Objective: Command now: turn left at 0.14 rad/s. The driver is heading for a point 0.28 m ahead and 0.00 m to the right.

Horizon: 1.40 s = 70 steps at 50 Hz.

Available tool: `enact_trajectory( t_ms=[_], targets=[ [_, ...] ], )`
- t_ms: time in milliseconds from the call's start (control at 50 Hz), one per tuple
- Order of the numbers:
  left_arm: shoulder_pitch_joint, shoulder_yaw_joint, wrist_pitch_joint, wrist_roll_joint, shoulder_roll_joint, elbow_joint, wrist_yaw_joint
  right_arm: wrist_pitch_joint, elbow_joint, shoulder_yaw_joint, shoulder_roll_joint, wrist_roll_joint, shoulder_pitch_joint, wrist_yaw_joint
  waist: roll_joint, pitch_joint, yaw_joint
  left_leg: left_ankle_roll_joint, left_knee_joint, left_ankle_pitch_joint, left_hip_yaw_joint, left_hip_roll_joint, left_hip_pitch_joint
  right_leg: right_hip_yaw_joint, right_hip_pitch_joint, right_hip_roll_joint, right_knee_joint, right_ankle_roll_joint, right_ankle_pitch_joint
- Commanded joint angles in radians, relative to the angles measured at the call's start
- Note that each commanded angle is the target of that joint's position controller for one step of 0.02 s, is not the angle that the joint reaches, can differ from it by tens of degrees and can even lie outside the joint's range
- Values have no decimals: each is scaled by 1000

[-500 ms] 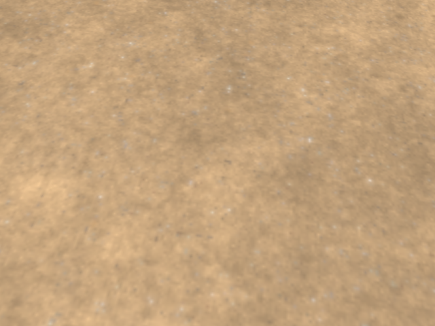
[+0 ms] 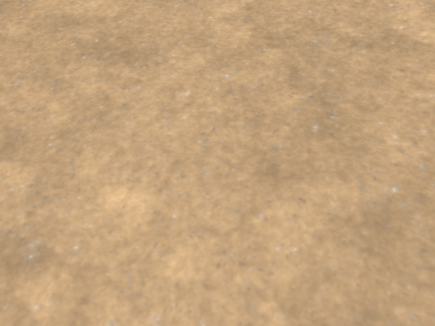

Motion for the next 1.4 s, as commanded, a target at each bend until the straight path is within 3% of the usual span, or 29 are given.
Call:
enact_trajectory(
  t_ms=[20, 60, 80, 100, 120, 140, 160, 200, 320, 660, 960, 1000, 1040, 1100, 1140, 1160, 1180, 1200, 1220, 1240, 1260, 1280, 1320, 1340, 1380, 1400],
  targets=[
    [-17, 35, 1, -5, 174, -48, 1, -18, -71, 3, -30, 10, -42, 4, -240, -91, 11, -8, -255, 35, 82, 20, 77, 169, 130, -181, -80, -189, 407],
    [-1, 28, -1, -22, 166, -33, -3, -19, -36, -1, -45, 6, 6, 4, -207, -78, -17, 27, -520, 273, 88, 19, 207, 166, 96, -166, -60, -152, 398],
    [26, 22, -14, -17, 153, -23, -7, -19, -39, -4, -78, -3, 9, -2, -167, -93, -9, 56, -537, 381, 24, 65, 301, 166, 45, -159, -61, -103, 344],
    [35, 12, -33, 10, 132, -30, -18, -16, -44, -13, -139, -13, 25, -12, -41, -137, 16, 93, -453, 647, -60, 162, 399, 107, -18, -109, -5, -51, 261],
    [56, 5, -44, 12, 98, -21, -24, -15, -19, -12, -129, -18, 4, -5, 100, -152, 48, 146, -406, 545, -53, 163, 318, 27, 18, -41, -43, 1, 92],
    [-12, 8, -44, 17, 132, -15, -24, -20, -32, -3, -73, -19, -13, 7, 53, -119, -2, 150, -422, 418, -46, 131, 265, 10, 44, -28, -22, 35, 73],
    [-45, 11, -41, 12, 135, -14, -23, -26, -20, 5, -50, -27, -8, 11, 28, -98, -12, 137, -435, 355, -43, 122, 236, 5, 45, -25, -14, 41, 78],
    [-48, 8, -23, 6, 124, -5, -13, -39, -10, 6, -61, -24, -11, 12, 35, -47, -10, 120, -443, 332, -36, 108, 184, 6, 43, -26, -8, 33, 102],
    [-29, 9, -11, 3, 114, 47, -1, -54, 23, 18, -44, -20, 6, 5, 18, -12, -4, 111, -451, 277, -33, 97, 141, 9, 59, -27, -17, 36, 91],
    [4, 11, -5, -4, 117, 195, 20, -65, 162, 29, -28, -12, 44, -2, -22, -9, -6, 105, -453, 296, 9, 64, 164, 5, 71, -26, -37, 41, 107],
    [43, 2, 1, -7, 92, 266, 28, -64, 282, 43, -20, -7, 80, -10, -30, 10, -9, 96, -457, 292, 35, 48, 159, -5, 66, -15, -44, 34, 108],
    [66, 0, 4, -14, 79, 281, 30, -58, 303, 40, -28, 0, 102, -14, -13, 3, -14, 115, -474, -2, 39, 32, 150, -48, 48, 25, -11, 22, -130],
    [47, 2, -4, -18, 82, 265, 31, -58, 299, 30, -61, 8, 108, -17, 26, 82, -27, 167, -521, -316, -37, 75, 83, -60, -62, 45, 50, -3, -358],
    [27, -10, -53, -25, 28, 237, 9, -86, 313, 9, -116, 23, 167, -10, 163, 119, -46, 276, -649, -432, -310, 262, 117, -81, -170, 39, 247, -19, -215],
    [56, -9, -80, -36, 28, 238, -10, -96, 295, 11, -103, 27, 116, -5, 150, 139, -9, 293, -657, -370, -339, 290, 49, -55, -105, 9, 222, -59, -211],
    [123, -9, -89, -41, 19, 259, -15, -97, 276, 16, -91, 31, 55, -1, 140, 140, 38, 262, -617, -310, -269, 251, -13, -61, 17, 13, 89, -78, -195],
    [211, -1, -93, -36, 37, 295, -16, -98, 254, 24, -66, 32, 0, 1, 85, 130, 77, 216, -519, -193, -168, 179, -83, -31, 159, 12, -19, -81, -129],
    [328, 20, -97, -27, 112, 328, -14, -108, 232, 39, -5, 24, -35, 4, -99, 83, 107, 148, -240, -40, 5, 65, -190, 197, 298, -120, -132, -116, -198],
    [422, 50, -101, -21, 250, 341, -27, -125, 188, 42, 15, 21, -46, -6, -358, 44, 115, 98, 34, -86, 113, -29, -328, 591, 378, -332, -280, -241, -183],
    [363, 27, -110, 3, 188, 322, -29, -137, 197, 31, -30, 33, -31, -8, -253, 62, 71, 99, 218, -153, 27, 7, -377, 665, 349, -383, -278, -280, -28],
    [293, 12, -115, 2, 131, 295, -26, -141, 221, 28, -32, 36, 17, -1, -177, 90, 26, 107, 305, -102, 12, 42, -386, 531, 328, -362, -228, -258, 213],
    [247, 6, -114, -3, 111, 274, -26, -141, 247, 28, -22, 26, 48, 5, -147, 59, 3, 111, 314, -44, 31, 69, -358, 391, 320, -311, -200, -221, 396],
    [216, -9, -94, -13, 69, 260, -18, -135, 247, 15, -30, 17, 5, 10, -136, 38, -1, 106, 204, 64, 74, 102, -312, 198, 312, -230, -195, -158, 607],
    [230, -17, -82, -6, 52, 266, -11, -131, 242, 20, -3, 20, -18, 16, -150, 28, 3, 96, 134, 107, 103, 92, -268, 141, 295, -196, -195, -142, 667],
    [228, -26, -64, 4, 56, 266, 7, -121, 230, 38, 55, 21, -65, 23, -149, 8, -1, 77, -44, 178, 132, 75, -165, 57, 250, -152, -180, -134, 739],
    [223, -22, -58, 7, 84, 263, 13, -118, 224, 45, 67, 20, -91, 23, -151, -2, 1, 73, -127, 211, 147, 61, -98, 32, 212, -142, -175, -135, 748]
  ],
)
